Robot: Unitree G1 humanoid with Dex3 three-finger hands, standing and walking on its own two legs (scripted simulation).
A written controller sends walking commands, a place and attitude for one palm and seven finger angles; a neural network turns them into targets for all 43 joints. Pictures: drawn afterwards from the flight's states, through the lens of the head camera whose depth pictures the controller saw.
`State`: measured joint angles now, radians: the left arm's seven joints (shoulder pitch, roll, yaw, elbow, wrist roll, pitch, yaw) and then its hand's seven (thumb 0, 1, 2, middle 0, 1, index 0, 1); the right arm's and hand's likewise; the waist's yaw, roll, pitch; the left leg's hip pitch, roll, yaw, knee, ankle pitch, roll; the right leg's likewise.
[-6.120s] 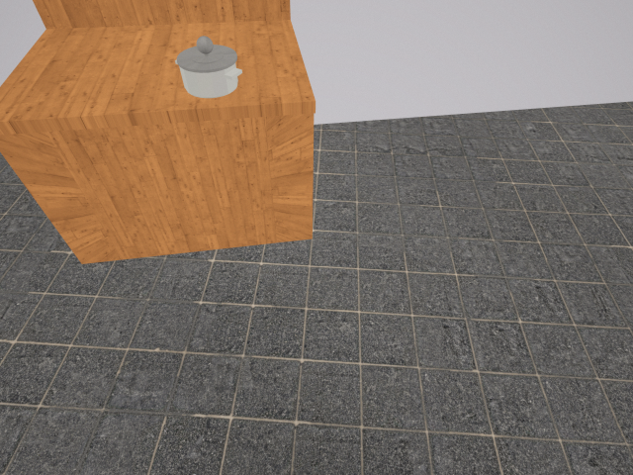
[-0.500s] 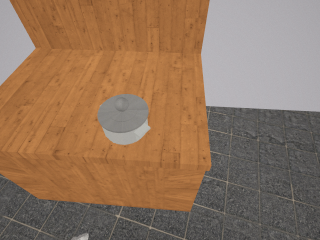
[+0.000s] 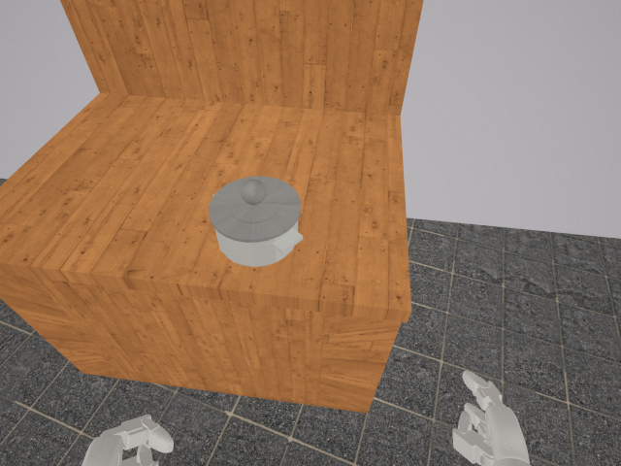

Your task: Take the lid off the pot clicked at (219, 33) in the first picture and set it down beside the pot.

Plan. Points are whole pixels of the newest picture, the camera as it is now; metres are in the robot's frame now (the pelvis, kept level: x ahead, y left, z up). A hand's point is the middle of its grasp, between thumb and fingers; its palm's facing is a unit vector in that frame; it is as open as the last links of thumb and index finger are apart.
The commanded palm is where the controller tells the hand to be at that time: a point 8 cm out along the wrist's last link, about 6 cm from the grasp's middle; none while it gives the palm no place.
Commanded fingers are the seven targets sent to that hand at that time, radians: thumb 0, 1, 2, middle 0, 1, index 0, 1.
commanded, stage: lift the closed hand beside the body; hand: left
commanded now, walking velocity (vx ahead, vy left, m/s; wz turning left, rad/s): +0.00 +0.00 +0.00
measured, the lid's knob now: (253, 192) +0.56 +0.17 +0.02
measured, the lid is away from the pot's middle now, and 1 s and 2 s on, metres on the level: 0.00 0.00 0.00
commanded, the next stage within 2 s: raise the hand higher, near the body in 0.02 s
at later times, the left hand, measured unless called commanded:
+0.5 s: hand (126, 426) +0.15 +0.24 +0.00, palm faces +0.20 -0.92 -0.35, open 3.1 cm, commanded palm +0.11 +0.28 +0.04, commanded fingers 0.00 0.90 0.90 -1.30 -1.50 -1.30 -1.50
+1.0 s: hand (110, 357) +0.19 +0.24 +0.10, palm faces +0.29 -0.87 -0.41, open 3.1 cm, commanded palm +0.15 +0.27 +0.13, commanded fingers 0.00 0.89 0.88 -1.27 -1.49 -1.27 -1.49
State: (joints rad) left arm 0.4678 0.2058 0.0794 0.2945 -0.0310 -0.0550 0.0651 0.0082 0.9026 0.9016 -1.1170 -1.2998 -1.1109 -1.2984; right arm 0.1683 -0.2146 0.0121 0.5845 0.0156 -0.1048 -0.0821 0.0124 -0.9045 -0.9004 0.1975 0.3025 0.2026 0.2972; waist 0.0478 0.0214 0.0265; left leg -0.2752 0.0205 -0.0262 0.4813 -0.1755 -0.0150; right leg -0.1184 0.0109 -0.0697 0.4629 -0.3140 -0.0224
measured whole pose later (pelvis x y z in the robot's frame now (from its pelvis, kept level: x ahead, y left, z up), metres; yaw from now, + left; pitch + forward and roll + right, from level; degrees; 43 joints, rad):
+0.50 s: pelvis +0.02 +0.02 +0.00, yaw -2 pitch -2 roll +0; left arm 0.64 0.25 0.09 -0.08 -0.02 -0.05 0.09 0.01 0.90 0.90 -1.29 -1.49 -1.29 -1.49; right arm 0.21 -0.21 0.00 0.62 0.01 -0.15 -0.08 0.02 -0.90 -0.90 0.20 0.30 0.20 0.30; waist 0.04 0.03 0.02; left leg -0.22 -0.01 0.02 0.46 -0.20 0.02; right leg -0.07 -0.02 -0.03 0.43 -0.32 0.01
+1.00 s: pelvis +0.03 +0.01 +0.01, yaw -1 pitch -4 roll +0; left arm 0.60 0.30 0.20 -0.33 -0.05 -0.07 0.08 0.01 0.90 0.90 -1.30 -1.50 -1.29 -1.49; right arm 0.20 -0.20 0.02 0.61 0.00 -0.10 -0.07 0.02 -0.90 -0.90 0.20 0.30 0.20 0.30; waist 0.07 0.06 0.03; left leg -0.16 0.01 0.01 0.41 -0.19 0.00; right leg 0.00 0.00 -0.04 0.37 -0.30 -0.01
